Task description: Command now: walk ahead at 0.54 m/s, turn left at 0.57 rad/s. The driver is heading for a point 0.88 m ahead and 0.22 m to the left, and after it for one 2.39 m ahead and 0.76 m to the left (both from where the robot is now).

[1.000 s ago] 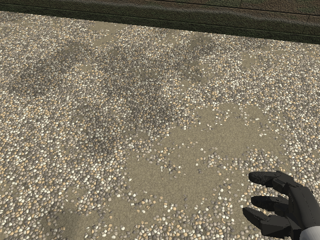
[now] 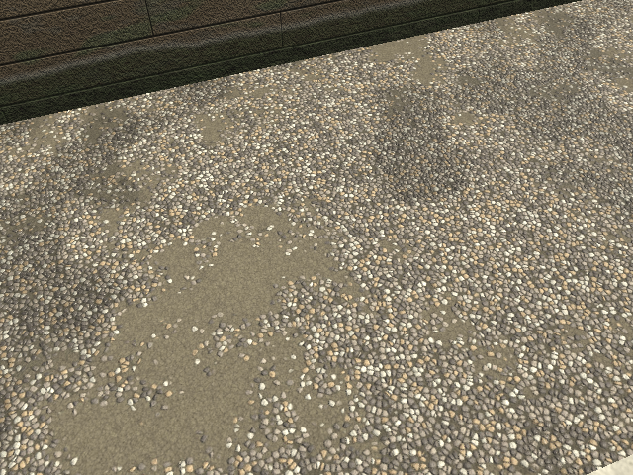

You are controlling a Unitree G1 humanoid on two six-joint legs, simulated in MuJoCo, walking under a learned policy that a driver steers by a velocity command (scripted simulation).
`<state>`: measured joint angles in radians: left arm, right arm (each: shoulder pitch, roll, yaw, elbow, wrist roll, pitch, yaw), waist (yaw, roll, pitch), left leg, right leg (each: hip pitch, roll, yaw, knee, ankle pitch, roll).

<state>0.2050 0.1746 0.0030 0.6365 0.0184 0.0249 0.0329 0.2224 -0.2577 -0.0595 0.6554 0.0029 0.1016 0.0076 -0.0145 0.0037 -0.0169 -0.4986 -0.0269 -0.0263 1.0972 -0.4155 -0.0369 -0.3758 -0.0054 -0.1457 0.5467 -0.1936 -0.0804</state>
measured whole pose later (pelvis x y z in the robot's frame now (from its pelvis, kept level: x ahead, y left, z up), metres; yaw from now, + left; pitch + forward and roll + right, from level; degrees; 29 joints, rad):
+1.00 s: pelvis +0.04 +0.04 -0.01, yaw +25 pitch -1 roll +1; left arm 0.21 0.23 -0.01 0.60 0.01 0.07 -0.01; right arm 0.08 -0.17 0.05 0.54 -0.02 0.05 0.00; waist 0.04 0.01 0.00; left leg -0.32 -0.01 0.04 0.66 -0.32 0.02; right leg -0.29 0.00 0.11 0.68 -0.37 0.03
